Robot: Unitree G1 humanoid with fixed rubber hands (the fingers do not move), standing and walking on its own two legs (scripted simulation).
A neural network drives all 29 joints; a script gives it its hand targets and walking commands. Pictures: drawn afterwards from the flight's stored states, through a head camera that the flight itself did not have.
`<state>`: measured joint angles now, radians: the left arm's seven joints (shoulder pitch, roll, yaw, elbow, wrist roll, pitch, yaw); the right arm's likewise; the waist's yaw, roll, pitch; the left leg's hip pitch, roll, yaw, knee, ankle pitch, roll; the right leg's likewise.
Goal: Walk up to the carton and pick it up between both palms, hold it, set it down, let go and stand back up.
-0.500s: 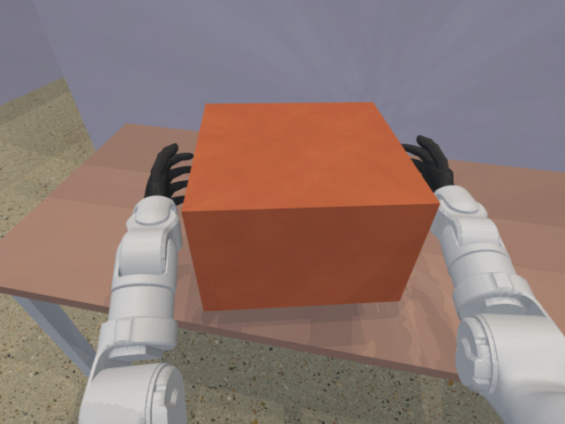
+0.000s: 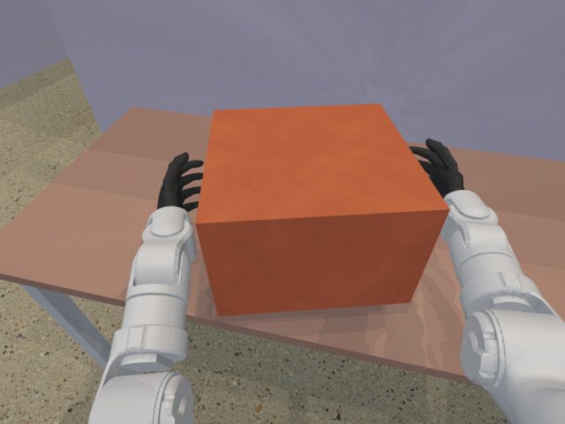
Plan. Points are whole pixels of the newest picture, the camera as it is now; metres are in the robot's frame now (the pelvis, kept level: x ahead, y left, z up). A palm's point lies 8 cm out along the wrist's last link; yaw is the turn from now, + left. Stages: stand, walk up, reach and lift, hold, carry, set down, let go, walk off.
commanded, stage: set down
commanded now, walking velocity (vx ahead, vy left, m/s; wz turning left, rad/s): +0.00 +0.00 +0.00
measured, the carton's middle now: (305, 200) +0.45 -0.01 +0.08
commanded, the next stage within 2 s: none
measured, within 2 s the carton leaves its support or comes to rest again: rests again in 0.64 s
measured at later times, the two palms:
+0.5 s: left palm (186, 213) +0.39 +0.17 +0.12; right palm (444, 198) +0.43 -0.22 +0.12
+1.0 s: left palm (186, 217) +0.38 +0.17 +0.11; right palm (443, 201) +0.43 -0.21 +0.11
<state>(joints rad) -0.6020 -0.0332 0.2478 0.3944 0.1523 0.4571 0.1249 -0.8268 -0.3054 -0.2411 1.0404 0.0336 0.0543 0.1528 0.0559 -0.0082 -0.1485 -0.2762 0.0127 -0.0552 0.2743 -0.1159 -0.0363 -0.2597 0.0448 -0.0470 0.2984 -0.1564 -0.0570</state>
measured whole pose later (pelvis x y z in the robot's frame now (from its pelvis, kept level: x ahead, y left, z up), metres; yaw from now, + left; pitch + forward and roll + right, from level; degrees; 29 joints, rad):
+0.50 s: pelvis +0.00 +0.00 +0.00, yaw -1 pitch +10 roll +1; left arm -0.65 -0.06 0.31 0.54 0.17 0.31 0.11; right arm -0.87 -0.32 -0.28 1.15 -0.01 -0.04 0.16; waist 0.09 0.01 -0.15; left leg -0.33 0.02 -0.03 0.27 -0.11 -0.04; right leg -0.33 0.05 -0.04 0.31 -0.15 -0.06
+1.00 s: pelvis +0.00 +0.00 +0.00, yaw -2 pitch +10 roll +1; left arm -0.65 -0.08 0.32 0.58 0.18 0.23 0.12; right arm -0.88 -0.33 -0.31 1.18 -0.04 -0.09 0.19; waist 0.10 0.00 -0.15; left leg -0.34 0.02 0.00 0.27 -0.11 -0.03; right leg -0.35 0.04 -0.04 0.31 -0.14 -0.06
